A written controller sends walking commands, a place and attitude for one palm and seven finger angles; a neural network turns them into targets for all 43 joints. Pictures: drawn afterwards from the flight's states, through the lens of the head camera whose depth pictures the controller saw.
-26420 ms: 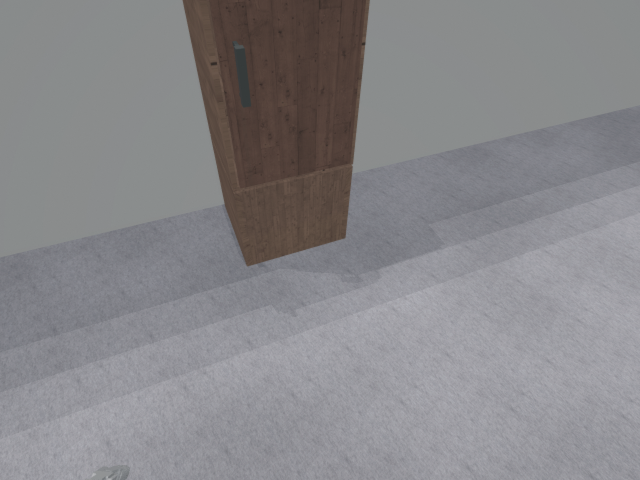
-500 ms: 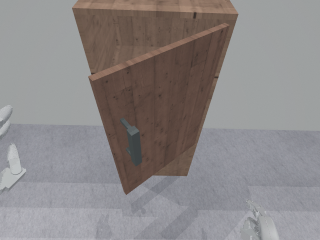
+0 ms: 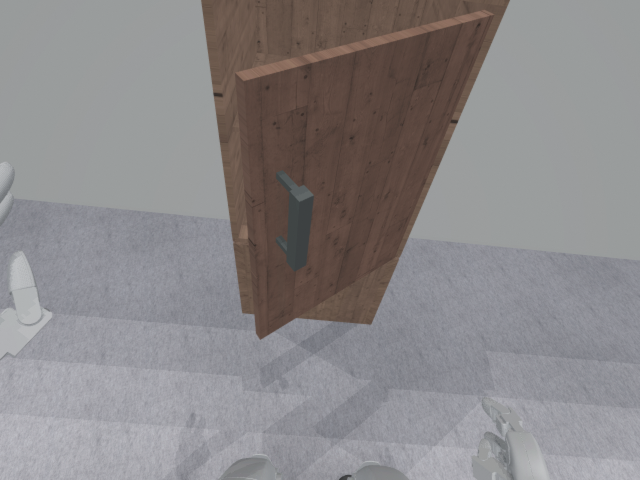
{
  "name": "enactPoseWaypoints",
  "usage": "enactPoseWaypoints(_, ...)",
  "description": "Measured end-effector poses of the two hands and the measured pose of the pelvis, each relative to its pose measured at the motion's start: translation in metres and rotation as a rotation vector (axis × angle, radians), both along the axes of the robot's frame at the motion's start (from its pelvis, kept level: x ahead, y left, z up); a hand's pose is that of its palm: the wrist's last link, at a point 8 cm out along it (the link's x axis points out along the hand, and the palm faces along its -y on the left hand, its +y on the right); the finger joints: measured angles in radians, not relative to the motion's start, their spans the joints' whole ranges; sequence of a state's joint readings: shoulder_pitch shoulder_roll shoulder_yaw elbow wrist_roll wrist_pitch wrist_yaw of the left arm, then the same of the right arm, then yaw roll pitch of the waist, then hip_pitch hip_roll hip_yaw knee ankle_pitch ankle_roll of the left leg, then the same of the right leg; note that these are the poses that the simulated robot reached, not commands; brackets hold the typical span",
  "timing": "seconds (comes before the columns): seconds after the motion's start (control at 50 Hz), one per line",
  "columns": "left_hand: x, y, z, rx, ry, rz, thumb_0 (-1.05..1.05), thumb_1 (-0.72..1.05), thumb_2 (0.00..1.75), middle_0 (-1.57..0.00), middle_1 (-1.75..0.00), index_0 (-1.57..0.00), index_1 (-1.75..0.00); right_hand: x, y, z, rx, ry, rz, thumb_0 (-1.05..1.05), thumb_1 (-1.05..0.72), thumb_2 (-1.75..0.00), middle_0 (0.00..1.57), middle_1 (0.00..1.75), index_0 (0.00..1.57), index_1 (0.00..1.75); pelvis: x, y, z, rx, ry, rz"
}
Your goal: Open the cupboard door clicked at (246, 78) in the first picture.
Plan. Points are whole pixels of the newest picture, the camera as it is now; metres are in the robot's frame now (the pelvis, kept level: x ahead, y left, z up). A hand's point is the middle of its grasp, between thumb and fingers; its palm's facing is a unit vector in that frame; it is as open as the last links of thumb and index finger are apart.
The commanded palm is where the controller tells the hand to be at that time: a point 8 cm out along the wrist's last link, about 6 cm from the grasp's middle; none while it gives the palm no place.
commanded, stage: step back with the hand held close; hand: left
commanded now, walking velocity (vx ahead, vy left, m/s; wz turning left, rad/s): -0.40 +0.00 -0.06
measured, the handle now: (290, 222) +0.43 +0.07 +0.06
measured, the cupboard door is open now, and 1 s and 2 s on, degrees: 39 39 39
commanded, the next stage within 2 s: stop stepping back and stand still in 0.24 s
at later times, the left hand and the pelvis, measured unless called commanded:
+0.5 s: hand (17, 450) +0.11 +0.21 +0.20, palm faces +0.27 -0.82 -0.50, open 7.4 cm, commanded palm +0.08 +0.25 +0.20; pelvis -0.10 -0.02 +0.01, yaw -8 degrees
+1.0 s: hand out of the picture +0.04 +0.23 +0.20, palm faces +0.43 -0.77 -0.47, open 7.4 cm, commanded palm +0.00 +0.25 +0.20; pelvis -0.17 -0.03 +0.03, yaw -5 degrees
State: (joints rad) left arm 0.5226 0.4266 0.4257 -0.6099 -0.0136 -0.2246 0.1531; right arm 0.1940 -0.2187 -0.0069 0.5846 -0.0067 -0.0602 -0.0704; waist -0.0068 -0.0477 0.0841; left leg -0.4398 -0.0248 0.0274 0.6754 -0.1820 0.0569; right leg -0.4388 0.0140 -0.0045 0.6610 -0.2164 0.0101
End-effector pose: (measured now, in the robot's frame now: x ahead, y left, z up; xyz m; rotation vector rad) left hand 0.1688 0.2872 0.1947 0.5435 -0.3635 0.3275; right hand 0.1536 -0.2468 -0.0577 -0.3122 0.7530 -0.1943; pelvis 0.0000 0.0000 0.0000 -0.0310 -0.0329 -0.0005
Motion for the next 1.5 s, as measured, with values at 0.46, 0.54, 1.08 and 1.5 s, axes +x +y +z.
enactPoseWaypoints(0.46, -0.084, -0.042, 0.019, 0.047, 0.051, -0.148, 0.02, 0.88, 0.9, -0.22, -0.31, -0.21, -0.3, -0.117, -0.012, 0.003, 0.074, -0.003, -0.045, 0.01, -0.9, -0.9, 0.2, 0.3, 0.21, 0.3, -0.105, -0.024, 0.014, 0.022, 0.075, -0.131)
enactPoseWaypoints(0.54, -0.091, -0.028, 0.021, 0.052, 0.021, -0.099, 0.01, 0.88, 0.9, -0.22, -0.31, -0.22, -0.31, -0.145, -0.029, 0.005, 0.025, 0.003, -0.108, 0.01, -0.9, -0.9, 0.2, 0.3, 0.21, 0.3, -0.101, -0.021, 0.011, 0.033, 0.062, -0.129)
enactPoseWaypoints(1.08, -0.158, -0.028, 0.005, -0.079, 0.145, 0.114, 0.01, 0.89, 0.9, -0.21, -0.31, -0.21, -0.3, -0.209, -0.041, -0.003, 0.077, 0.006, -0.084, 0.01, -0.9, -0.9, 0.2, 0.3, 0.2, 0.3, -0.168, -0.027, 0.033, 0.093, 0.045, -0.071)
enactPoseWaypoints(1.5, -0.169, 0.014, 0.0, -0.03, 0.163, 0.015, 0.02, 0.89, 0.9, -0.22, -0.31, -0.21, -0.3, -0.202, 0.028, 0.004, 0.123, -0.056, -0.064, 0.01, -0.9, -0.9, 0.2, 0.3, 0.2, 0.3, -0.184, 0.018, 0.022, 0.029, 0.01, -0.097)
